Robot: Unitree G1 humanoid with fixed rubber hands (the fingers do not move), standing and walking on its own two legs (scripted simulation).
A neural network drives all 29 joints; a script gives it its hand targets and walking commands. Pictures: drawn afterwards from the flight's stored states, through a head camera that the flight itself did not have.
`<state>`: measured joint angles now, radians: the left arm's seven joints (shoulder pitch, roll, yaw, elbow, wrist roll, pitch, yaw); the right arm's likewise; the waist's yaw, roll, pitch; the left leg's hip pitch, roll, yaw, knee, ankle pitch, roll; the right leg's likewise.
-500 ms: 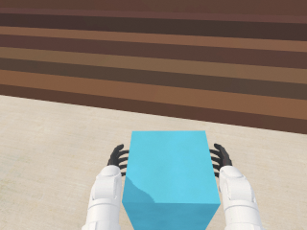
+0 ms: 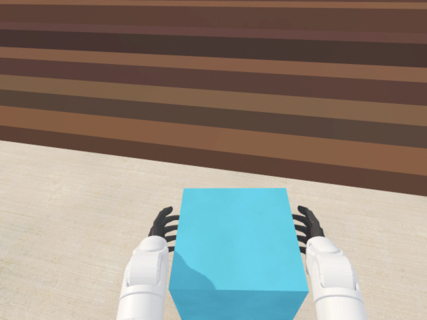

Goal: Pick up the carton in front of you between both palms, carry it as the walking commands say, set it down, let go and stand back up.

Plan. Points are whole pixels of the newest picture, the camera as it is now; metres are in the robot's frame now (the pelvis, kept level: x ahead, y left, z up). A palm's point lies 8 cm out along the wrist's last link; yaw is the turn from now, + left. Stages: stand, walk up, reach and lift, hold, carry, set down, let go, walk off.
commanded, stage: reach and lift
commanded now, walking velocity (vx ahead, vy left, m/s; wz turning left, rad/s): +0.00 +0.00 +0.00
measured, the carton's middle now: (234, 262) +0.29 +0.00 -0.04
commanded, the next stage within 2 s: hold in 0.02 s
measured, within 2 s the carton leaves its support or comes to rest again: neither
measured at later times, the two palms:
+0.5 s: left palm (155, 242) +0.28 +0.15 +0.05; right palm (317, 243) +0.28 -0.15 +0.05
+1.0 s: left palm (169, 214) +0.33 +0.13 +0.07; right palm (323, 217) +0.33 -0.17 +0.07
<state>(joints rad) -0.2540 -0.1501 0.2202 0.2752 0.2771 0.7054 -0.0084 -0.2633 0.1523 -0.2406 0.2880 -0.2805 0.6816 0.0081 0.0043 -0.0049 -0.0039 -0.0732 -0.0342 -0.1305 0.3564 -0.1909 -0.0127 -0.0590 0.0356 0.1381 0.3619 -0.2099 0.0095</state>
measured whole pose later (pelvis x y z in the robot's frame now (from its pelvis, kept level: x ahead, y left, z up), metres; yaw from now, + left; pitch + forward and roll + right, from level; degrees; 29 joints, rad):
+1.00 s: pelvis +0.04 -0.01 -0.01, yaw +0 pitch +3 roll +0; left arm -0.23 -0.14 0.13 0.00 0.17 0.96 0.06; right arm -0.22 0.10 -0.16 -0.03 -0.16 0.95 -0.04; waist 0.00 0.01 -0.17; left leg -0.31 0.05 0.02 0.64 -0.44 -0.01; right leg -0.24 -0.01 -0.01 0.54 -0.35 0.01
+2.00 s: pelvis +0.63 +0.00 +0.01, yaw -4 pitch +4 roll -2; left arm -0.09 -0.13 0.06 -0.33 0.13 1.15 0.08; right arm -0.09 0.13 -0.10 -0.32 -0.10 1.13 -0.08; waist -0.03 0.01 -0.08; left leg -0.14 0.02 0.23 0.26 -0.21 0.07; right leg -0.58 -0.10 -0.11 0.82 -0.19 0.00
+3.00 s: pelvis +1.12 -0.05 -0.01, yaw -2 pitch +8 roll +0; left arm -0.84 -0.05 0.31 -0.12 0.07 1.30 0.13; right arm -0.84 0.04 -0.32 -0.12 -0.09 1.29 -0.14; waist 0.01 0.00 0.10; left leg -0.45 0.01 0.15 0.56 -0.19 0.07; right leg -0.32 -0.02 -0.08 0.63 -0.33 -0.02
